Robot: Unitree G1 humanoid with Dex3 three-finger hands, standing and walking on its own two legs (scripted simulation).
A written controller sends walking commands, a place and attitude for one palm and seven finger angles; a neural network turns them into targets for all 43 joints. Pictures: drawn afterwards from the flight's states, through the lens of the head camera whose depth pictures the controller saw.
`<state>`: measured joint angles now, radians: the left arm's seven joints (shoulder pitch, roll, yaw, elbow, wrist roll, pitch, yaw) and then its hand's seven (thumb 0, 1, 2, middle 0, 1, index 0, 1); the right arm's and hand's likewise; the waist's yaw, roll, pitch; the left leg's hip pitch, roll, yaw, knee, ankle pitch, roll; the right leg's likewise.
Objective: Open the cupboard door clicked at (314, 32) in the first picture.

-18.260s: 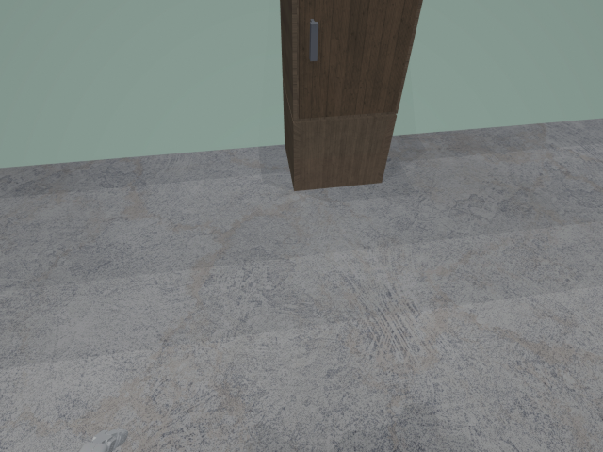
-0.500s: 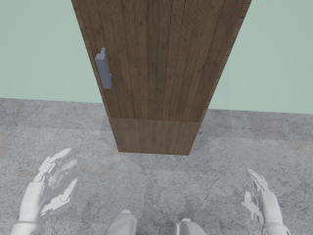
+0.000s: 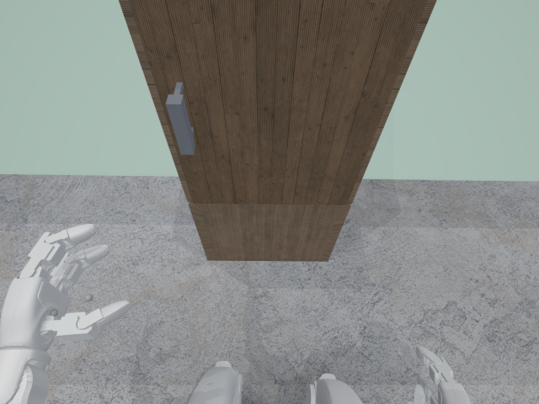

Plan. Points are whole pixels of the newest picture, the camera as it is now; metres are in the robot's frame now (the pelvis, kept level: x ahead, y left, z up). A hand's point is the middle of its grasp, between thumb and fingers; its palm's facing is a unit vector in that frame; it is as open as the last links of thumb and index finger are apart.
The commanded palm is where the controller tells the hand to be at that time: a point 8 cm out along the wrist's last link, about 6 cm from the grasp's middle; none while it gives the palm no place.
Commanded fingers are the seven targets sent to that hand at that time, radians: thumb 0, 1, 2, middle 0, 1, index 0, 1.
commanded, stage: raise the hand with hooked fingers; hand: left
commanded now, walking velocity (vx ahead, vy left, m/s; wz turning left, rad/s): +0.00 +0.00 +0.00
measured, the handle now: (183, 119) +0.57 +0.19 +0.05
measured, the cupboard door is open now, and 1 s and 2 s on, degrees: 0 0 0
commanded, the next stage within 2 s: move the hooked fingers beside the handle in 1.18 s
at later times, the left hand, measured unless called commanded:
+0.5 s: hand (67, 270) +0.27 +0.29 +0.06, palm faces +0.06 -1.00 -0.04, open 13.9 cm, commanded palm +0.25 +0.34 +0.07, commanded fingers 0.00 -0.50 0.30 -0.30 -1.20 -0.30 -1.20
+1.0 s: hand (80, 245) +0.30 +0.27 +0.07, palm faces +0.07 -1.00 -0.03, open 14.0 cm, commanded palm +0.27 +0.32 +0.08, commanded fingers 0.00 -0.50 0.30 -0.30 -1.20 -0.30 -1.20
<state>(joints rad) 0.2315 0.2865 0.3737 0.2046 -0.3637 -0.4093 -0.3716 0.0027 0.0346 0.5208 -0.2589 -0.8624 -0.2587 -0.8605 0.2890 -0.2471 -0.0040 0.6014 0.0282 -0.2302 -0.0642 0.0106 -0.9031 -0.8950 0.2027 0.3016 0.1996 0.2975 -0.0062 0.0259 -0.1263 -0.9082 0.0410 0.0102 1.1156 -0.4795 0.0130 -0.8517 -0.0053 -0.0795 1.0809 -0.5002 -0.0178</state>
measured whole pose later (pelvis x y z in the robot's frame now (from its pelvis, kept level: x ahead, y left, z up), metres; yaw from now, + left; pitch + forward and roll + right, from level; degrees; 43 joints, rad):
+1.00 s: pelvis +0.01 +0.00 +0.02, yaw +0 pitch +14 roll -2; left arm -0.02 0.38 0.44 0.43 -0.36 -0.34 -0.47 -0.01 -0.49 0.30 -0.30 -1.20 -0.30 -1.20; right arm 0.29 -0.28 0.02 0.56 0.04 -0.17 -0.07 0.01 -0.90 -0.90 0.20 0.30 0.20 0.30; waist -0.02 0.02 -0.11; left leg -0.80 0.04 0.01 1.01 -0.45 0.01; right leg -0.74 0.00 -0.08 0.97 -0.47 -0.01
